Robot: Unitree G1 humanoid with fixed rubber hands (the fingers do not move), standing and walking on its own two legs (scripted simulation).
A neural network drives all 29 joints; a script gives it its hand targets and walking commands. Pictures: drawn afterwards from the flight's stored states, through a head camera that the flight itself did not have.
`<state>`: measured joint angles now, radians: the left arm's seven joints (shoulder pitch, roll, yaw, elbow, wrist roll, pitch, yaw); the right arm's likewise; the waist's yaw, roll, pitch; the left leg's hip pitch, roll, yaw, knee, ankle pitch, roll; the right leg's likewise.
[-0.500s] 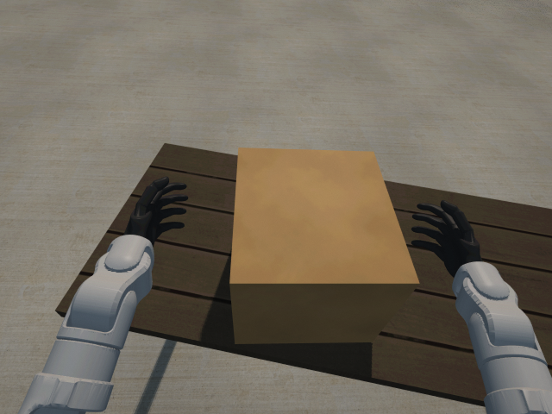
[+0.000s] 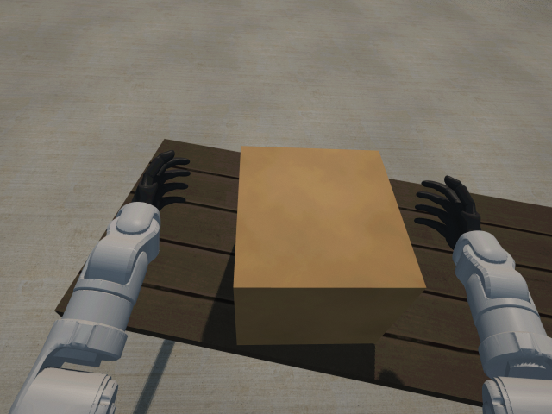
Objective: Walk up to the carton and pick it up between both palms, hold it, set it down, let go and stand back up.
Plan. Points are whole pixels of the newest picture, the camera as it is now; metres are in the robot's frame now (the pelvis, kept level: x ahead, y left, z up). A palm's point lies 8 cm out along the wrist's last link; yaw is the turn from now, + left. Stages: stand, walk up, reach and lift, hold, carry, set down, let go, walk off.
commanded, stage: reach and lift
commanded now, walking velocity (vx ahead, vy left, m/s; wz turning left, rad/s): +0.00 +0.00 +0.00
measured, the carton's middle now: (309, 246) +0.41 -0.05 -0.03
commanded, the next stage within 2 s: none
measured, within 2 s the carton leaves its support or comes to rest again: neither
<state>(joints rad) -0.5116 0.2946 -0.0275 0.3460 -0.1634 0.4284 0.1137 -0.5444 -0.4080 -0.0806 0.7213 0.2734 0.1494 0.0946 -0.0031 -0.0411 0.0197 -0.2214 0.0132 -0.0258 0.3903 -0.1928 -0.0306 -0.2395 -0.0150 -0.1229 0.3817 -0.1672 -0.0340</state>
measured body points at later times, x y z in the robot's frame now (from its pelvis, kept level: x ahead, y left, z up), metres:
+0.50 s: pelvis +0.00 +0.00 -0.01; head +0.08 +0.00 +0.43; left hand +0.39 +0.18 -0.01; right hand +0.38 -0.26 +0.00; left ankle +0.01 +0.13 -0.74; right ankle +0.02 -0.10 -0.74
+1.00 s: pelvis -0.01 -0.01 -0.02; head +0.06 -0.02 +0.43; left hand +0.38 +0.15 -0.01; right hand +0.39 -0.23 +0.00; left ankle +0.01 +0.13 -0.74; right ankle +0.02 -0.10 -0.74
